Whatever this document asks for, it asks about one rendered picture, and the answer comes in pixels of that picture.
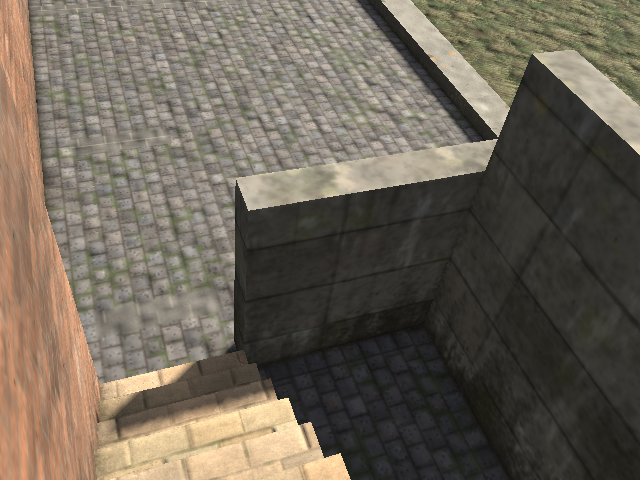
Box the stairs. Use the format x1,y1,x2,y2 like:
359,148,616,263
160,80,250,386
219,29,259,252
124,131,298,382
94,350,351,480

